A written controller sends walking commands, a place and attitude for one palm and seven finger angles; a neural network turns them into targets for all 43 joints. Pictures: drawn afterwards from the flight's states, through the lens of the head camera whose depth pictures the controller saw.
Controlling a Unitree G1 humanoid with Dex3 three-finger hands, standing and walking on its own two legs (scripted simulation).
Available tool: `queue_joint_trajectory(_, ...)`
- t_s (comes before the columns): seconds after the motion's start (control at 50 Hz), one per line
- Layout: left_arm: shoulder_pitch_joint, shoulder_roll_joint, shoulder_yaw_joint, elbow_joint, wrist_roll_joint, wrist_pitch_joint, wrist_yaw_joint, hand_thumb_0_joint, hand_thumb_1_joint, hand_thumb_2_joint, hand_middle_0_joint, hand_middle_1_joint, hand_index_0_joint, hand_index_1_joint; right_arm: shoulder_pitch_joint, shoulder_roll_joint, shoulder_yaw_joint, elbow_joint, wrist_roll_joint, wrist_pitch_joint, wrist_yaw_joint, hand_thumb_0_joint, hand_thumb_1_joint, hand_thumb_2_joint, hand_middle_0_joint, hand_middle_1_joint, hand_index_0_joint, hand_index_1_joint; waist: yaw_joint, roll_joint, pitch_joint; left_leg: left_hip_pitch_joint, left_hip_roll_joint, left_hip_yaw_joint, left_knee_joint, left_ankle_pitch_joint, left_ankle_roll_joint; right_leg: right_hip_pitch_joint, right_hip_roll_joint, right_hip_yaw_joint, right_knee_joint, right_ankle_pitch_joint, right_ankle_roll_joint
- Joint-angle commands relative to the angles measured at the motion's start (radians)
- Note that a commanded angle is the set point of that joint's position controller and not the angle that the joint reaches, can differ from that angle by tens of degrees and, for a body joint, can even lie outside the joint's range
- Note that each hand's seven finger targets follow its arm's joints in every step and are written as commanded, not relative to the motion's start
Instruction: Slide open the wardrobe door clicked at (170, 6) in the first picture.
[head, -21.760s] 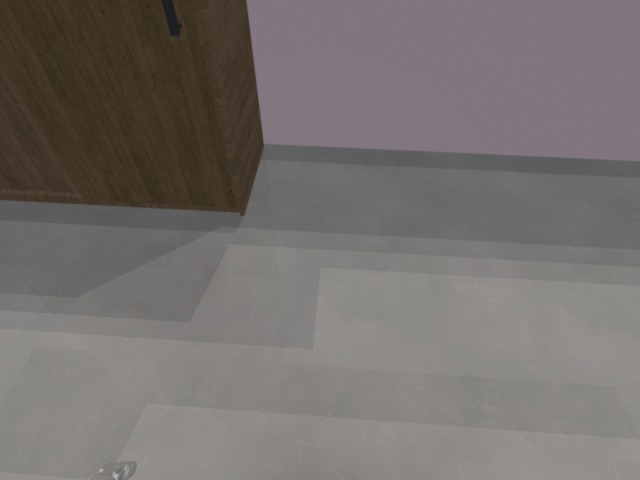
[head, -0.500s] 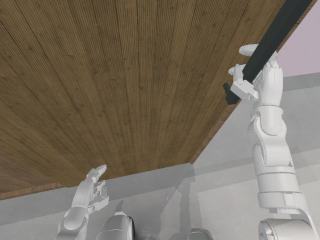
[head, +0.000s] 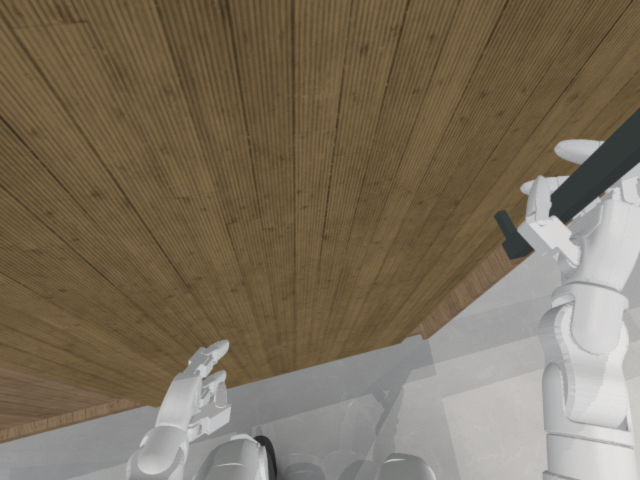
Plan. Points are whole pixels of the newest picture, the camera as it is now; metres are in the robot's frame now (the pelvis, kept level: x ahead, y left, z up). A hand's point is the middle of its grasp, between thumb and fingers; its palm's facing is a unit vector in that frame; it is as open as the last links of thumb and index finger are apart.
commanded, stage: step sideways, sliding the door along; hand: right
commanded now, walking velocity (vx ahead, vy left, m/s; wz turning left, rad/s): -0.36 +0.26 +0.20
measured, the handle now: (581, 160) +0.35 -0.27 +0.19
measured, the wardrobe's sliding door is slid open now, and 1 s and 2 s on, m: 0.08 0.37 0.54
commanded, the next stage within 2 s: none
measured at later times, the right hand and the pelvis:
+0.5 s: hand (419, 251) +0.30 -0.11 +0.15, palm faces +0.30 +0.96 -0.01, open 6.2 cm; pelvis -0.02 +0.06 +0.02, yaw +6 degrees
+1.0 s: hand (255, 304) +0.26 +0.03 +0.14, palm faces +0.04 +1.00 -0.04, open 6.5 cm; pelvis -0.10 +0.13 +0.02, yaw +9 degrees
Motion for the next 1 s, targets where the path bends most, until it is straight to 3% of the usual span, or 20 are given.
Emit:
queue_joint_trajectory(0.0,-0.090,0.106,0.050,-0.155,-0.030,-0.045,0.027,0.000,0.900,0.900,-0.200,-0.300,-0.200,-0.300,-0.201,-0.145,0.161,-0.465,-0.073,-0.175,0.089,0.000,-0.900,-0.900,0.450,1.400,0.450,1.400,0.141,0.246,-0.603,0.413,0.249,-0.306,-0.122,1.325,0.119,-0.176,0.210,0.002,0.480,-0.095,-0.070)
queue_joint_trajectory(0.02,-0.076,0.134,0.068,-0.134,-0.024,-0.044,0.042,0.000,0.900,0.900,-0.200,-0.300,-0.200,-0.300,-0.060,-0.168,0.119,-0.426,-0.058,-0.154,0.075,0.000,-0.900,-0.900,0.450,1.400,0.450,1.400,0.126,0.311,-0.658,0.412,0.327,-0.428,-0.109,1.453,0.130,-0.265,0.279,0.145,0.574,-0.399,-0.070)
queue_joint_trajectory(0.06,-0.081,0.067,0.007,-0.102,-0.008,-0.047,0.035,0.000,0.900,0.900,-0.200,-0.300,-0.200,-0.300,-0.083,-0.118,0.141,-0.595,-0.059,-0.189,0.054,0.000,-0.900,-0.900,0.450,1.400,0.450,1.400,0.143,0.227,-0.628,0.586,0.347,-0.394,-0.084,1.418,0.181,-0.430,0.248,0.237,0.526,-0.375,-0.072)
queue_joint_trajectory(0.14,-0.070,0.085,0.026,-0.099,-0.021,0.000,0.029,0.000,0.900,0.900,-0.200,-0.300,-0.200,-0.300,-0.082,-0.071,0.184,-0.612,-0.062,-0.202,0.032,0.000,-0.900,-0.900,0.450,1.400,0.450,1.400,0.155,0.273,-0.661,0.538,0.290,-0.312,-0.066,1.266,0.194,-0.293,0.256,0.163,0.207,-0.186,-0.068)
queue_joint_trajectory(0.2,-0.052,0.097,0.046,-0.107,-0.008,0.015,0.033,0.000,0.900,0.900,-0.200,-0.300,-0.200,-0.300,-0.078,-0.044,0.251,-0.621,-0.073,-0.223,0.047,0.000,-0.900,-0.900,0.450,1.400,0.450,1.400,0.181,0.153,-0.686,0.283,0.220,-0.274,-0.053,0.955,0.139,-0.001,0.211,0.113,-0.063,0.139,-0.086)
queue_joint_trajectory(0.22,-0.051,0.117,0.056,-0.114,-0.011,0.022,0.036,0.000,0.900,0.900,-0.200,-0.300,-0.200,-0.300,-0.078,-0.050,0.268,-0.629,-0.065,-0.227,0.053,0.000,-0.900,-0.900,0.450,1.400,0.450,1.400,0.196,0.057,-0.667,0.092,0.156,-0.213,0.008,0.638,0.084,0.194,0.110,0.163,-0.144,0.442,-0.125)
queue_joint_trajectory(0.24,-0.069,0.160,0.071,-0.146,-0.009,0.008,0.030,0.000,0.900,0.900,-0.200,-0.300,-0.200,-0.300,-0.033,0.001,0.312,-0.625,-0.061,-0.220,0.070,0.000,-0.900,-0.900,0.450,1.400,0.450,1.400,0.170,-0.190,-0.664,-0.167,0.032,-0.137,0.224,-0.031,-0.011,0.342,-0.188,0.436,-0.202,1.083,-0.272)
queue_joint_trajectory(0.26,-0.079,0.174,0.075,-0.165,-0.005,-0.015,0.019,0.000,0.900,0.900,-0.200,-0.300,-0.200,-0.300,-0.038,0.030,0.318,-0.616,-0.085,-0.221,0.070,0.000,-0.900,-0.900,0.450,1.400,0.450,1.400,0.148,-0.203,-0.630,-0.219,0.010,-0.173,0.421,-0.400,-0.014,0.342,-0.282,0.399,-0.179,1.352,-0.340)
queue_joint_trajectory(0.38,-0.041,0.172,0.082,-0.157,0.012,-0.066,-0.002,0.000,0.900,0.900,-0.200,-0.300,-0.200,-0.300,-0.088,0.108,0.395,-0.589,-0.125,-0.154,0.082,0.000,-0.900,-0.900,0.450,1.400,0.450,1.400,0.173,-0.192,-0.527,-0.227,-0.004,-0.047,0.438,-0.240,-0.025,0.316,-0.122,0.118,-0.148,1.131,-0.232)
queue_joint_trajectory(0.56,-0.064,0.148,0.061,-0.164,0.010,-0.093,0.016,0.000,0.900,0.900,-0.200,-0.300,-0.200,-0.300,-0.152,0.091,0.377,-0.507,-0.088,-0.119,0.079,0.000,-0.900,-0.900,0.450,1.400,0.450,1.400,0.184,-0.282,-0.515,-0.012,-0.028,0.012,0.025,-0.111,-0.034,0.225,-0.101,0.057,-0.142,0.857,-0.216)
queue_joint_trajectory(0.62,-0.064,0.131,0.047,-0.155,-0.014,-0.087,0.024,0.000,0.900,0.900,-0.200,-0.300,-0.200,-0.300,-0.182,0.031,0.348,-0.528,-0.093,-0.126,0.078,0.000,-0.900,-0.900,0.450,1.400,0.450,1.400,0.184,-0.121,-0.537,0.140,-0.009,0.016,-0.262,0.320,-0.042,0.152,0.018,0.020,-0.012,0.576,-0.155)
queue_joint_trajectory(0.64,-0.079,0.105,0.037,-0.158,-0.012,-0.075,0.033,0.000,0.900,0.900,-0.200,-0.300,-0.200,-0.300,-0.199,-0.005,0.339,-0.548,-0.094,-0.133,0.075,0.000,-0.900,-0.900,0.450,1.400,0.450,1.400,0.184,0.058,-0.535,0.197,0.094,-0.071,-0.300,0.700,-0.016,0.029,0.110,-0.011,0.080,0.285,-0.116)
queue_joint_trajectory(0.66,-0.131,0.084,0.022,-0.149,-0.002,-0.069,0.046,0.000,0.900,0.900,-0.200,-0.300,-0.200,-0.300,-0.192,-0.069,0.296,-0.549,-0.095,-0.137,0.066,0.000,-0.900,-0.900,0.450,1.400,0.450,1.400,0.164,0.167,-0.529,0.259,0.225,-0.197,-0.247,0.997,0.040,-0.174,0.193,0.004,0.182,-0.116,-0.093)
queue_joint_trajectory(0.7,-0.092,0.097,0.044,-0.120,-0.007,-0.066,0.063,0.000,0.900,0.900,-0.200,-0.300,-0.200,-0.300,-0.071,-0.054,0.264,-0.514,-0.097,-0.135,0.061,0.000,-0.900,-0.900,0.450,1.400,0.450,1.400,0.119,0.420,-0.658,0.398,0.311,-0.332,-0.172,1.213,0.155,-0.315,0.288,0.161,0.454,-0.343,-0.099)
queue_joint_trajectory(0.72,-0.090,0.088,0.033,-0.087,0.000,-0.070,0.068,0.000,0.900,0.900,-0.200,-0.300,-0.200,-0.300,-0.095,-0.024,0.281,-0.532,-0.093,-0.150,0.056,0.000,-0.900,-0.900,0.450,1.400,0.450,1.400,0.141,0.342,-0.674,0.505,0.328,-0.333,-0.128,1.259,0.203,-0.387,0.267,0.191,0.434,-0.323,-0.098)
queue_joint_trajectory(0.8,-0.057,0.100,0.042,-0.066,-0.004,-0.016,0.069,0.000,0.900,0.900,-0.200,-0.300,-0.200,-0.300,-0.208,0.040,0.359,-0.527,-0.083,-0.189,0.071,0.000,-0.900,-0.900,0.450,1.400,0.450,1.400,0.207,0.165,-0.659,0.277,0.178,-0.131,-0.011,0.873,0.111,-0.033,0.216,0.096,-0.117,0.206,-0.082)
queue_joint_trajectory(0.84,-0.067,0.190,0.093,-0.130,-0.006,-0.009,0.056,0.000,0.900,0.900,-0.200,-0.300,-0.200,-0.300,-0.189,0.070,0.394,-0.503,-0.067,-0.176,0.099,0.000,-0.900,-0.900,0.450,1.400,0.450,1.400,0.187,-0.135,-0.675,-0.178,-0.002,-0.095,0.321,-0.290,-0.011,0.292,-0.242,0.522,-0.208,1.172,-0.299)
queue_joint_trajectory(0.88,-0.067,0.199,0.104,-0.136,0.007,-0.021,0.037,0.000,0.900,0.900,-0.200,-0.300,-0.200,-0.300,-0.276,0.050,0.330,-0.490,-0.098,-0.151,0.090,0.000,-0.900,-0.900,0.450,1.400,0.450,1.400,0.191,-0.089,-0.642,-0.286,-0.027,-0.169,0.554,-0.394,-0.004,0.284,-0.263,0.494,-0.185,1.036,-0.335)
queue_joint_trajectory(0.92,-0.070,0.176,0.085,-0.112,0.014,-0.036,0.033,0.000,0.900,0.900,-0.200,-0.300,-0.200,-0.300,-0.345,0.043,0.326,-0.475,-0.098,-0.138,0.089,0.000,-0.900,-0.900,0.450,1.400,0.450,1.400,0.185,-0.217,-0.590,-0.328,0.010,-0.169,0.560,-0.330,-0.011,0.313,-0.186,0.361,-0.138,1.099,-0.293)
queue_joint_trajectory(0.98,-0.034,0.188,0.095,-0.094,0.007,-0.024,0.031,0.000,0.900,0.900,-0.200,-0.300,-0.200,-0.300,-0.323,0.071,0.342,-0.335,-0.094,-0.080,0.105,0.000,-0.900,-0.900,0.450,1.400,0.450,1.400,0.185,-0.163,-0.561,-0.229,0.003,-0.089,0.489,-0.165,-0.027,0.208,-0.111,0.215,-0.178,0.883,-0.235)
